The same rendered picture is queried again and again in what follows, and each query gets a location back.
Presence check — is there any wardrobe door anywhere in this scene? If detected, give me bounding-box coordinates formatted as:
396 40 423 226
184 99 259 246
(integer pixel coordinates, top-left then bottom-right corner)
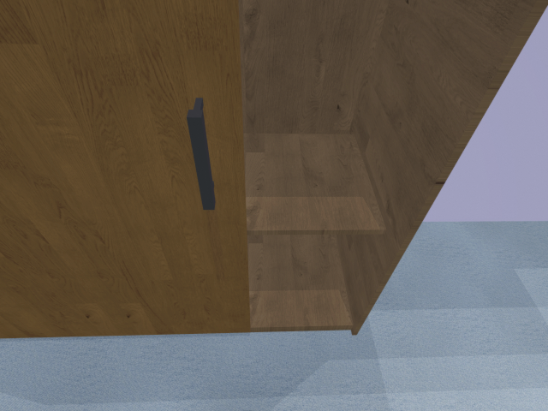
0 0 250 338

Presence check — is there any handle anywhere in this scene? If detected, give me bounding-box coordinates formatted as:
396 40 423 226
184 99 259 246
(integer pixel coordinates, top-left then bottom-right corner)
187 98 216 210

